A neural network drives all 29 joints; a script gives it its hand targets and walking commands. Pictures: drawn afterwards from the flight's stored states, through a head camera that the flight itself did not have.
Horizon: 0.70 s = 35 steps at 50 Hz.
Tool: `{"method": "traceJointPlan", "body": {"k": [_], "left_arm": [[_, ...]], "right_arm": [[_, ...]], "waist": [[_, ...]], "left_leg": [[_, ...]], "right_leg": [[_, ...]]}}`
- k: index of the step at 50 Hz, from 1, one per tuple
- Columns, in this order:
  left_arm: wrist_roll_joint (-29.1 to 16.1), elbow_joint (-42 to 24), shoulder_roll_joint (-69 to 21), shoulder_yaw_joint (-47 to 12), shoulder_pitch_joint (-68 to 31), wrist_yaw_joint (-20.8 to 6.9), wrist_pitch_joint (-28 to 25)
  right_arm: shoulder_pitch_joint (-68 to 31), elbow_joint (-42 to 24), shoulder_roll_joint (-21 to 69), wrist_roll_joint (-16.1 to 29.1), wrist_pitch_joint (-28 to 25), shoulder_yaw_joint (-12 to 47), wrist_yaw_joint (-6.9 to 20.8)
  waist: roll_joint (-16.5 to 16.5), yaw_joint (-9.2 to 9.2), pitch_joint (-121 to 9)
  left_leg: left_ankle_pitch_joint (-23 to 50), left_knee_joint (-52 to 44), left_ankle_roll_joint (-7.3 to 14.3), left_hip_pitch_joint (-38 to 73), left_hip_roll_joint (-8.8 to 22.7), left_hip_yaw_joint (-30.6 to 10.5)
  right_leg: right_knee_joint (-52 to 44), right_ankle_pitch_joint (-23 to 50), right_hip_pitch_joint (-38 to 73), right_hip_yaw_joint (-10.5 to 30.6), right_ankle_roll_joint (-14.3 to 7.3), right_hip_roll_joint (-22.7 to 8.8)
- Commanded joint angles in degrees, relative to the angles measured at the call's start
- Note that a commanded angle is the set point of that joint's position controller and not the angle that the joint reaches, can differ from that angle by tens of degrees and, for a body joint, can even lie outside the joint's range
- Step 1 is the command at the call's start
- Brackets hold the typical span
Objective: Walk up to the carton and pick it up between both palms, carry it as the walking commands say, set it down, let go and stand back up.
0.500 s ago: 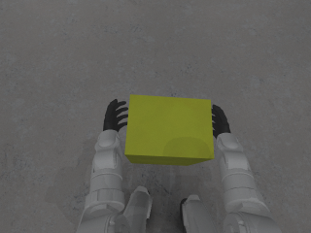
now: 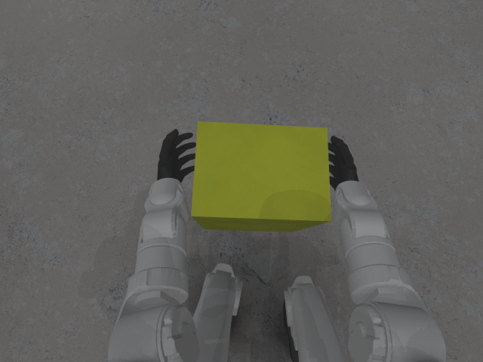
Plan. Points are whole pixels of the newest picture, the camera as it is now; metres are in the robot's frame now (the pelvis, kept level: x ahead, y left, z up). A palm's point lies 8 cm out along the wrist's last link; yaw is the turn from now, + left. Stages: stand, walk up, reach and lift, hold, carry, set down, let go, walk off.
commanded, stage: set down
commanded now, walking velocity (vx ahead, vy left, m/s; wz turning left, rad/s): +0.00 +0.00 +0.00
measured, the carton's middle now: (254, 188) +0.41 +0.04 -0.15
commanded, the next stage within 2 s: none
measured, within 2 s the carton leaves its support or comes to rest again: neither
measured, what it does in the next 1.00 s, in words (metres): lowers itself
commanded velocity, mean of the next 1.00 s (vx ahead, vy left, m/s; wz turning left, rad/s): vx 0.00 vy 0.00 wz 0.00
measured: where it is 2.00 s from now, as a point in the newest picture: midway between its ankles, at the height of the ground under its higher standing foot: (256, 332)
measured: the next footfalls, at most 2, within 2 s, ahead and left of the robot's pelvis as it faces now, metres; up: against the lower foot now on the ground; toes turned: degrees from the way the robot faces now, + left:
none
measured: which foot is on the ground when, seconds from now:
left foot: down 0.00-1.00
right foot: down 0.00-1.00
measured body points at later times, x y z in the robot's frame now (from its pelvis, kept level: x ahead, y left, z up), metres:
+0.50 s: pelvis -0.02 +0.00 -0.07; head +0.24 +0.03 +0.29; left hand +0.43 +0.19 -0.17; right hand +0.46 -0.11 -0.18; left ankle +0.08 +0.13 -0.58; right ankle +0.05 -0.13 -0.58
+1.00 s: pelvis -0.04 +0.00 -0.13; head +0.27 +0.02 +0.19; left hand +0.45 +0.20 -0.25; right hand +0.48 -0.10 -0.27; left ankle +0.08 +0.13 -0.58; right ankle +0.05 -0.13 -0.58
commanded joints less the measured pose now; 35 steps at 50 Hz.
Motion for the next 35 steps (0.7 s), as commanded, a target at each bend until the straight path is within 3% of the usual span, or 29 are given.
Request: {"method": "traceJointPlan", "body": {"k": [1, 15, 35], "left_arm": [[-5.41, 6.71, -50.22, -33.06, -26.64, -11.09, 0.32], [-6.38, 8.42, -48.83, -32.49, -34.05, -9.26, 0.07], [-6.78, 10.11, -46.93, -30.50, -46.35, -8.64, 1.36]], "right_arm": [[-35.50, -3.91, 57.46, 5.35, -3.19, 28.89, 8.59], [-43.89, -2.83, 54.09, 6.86, -3.98, 27.66, 6.90], [-55.21, 1.10, 51.33, 7.84, -2.72, 24.14, 7.57]], "waist": [[-2.28, 0.44, -44.69], [-1.09, 0.15, -47.30], [0.54, 0.01, -49.22]], "left_leg": [[16.96, -3.53, 0.47, 29.83, -4.63, 8.31], [15.30, 3.26, -0.39, 24.54, -5.02, 8.83], [13.49, 11.62, -0.81, 18.68, -4.92, 10.17]], "right_leg": [[-5.77, 14.09, 20.56, -5.30, -0.10, 4.16], [2.56, 11.61, 11.94, -7.32, -0.23, 5.37], [11.96, 8.19, 1.22, -9.62, -0.33, 5.94]]}}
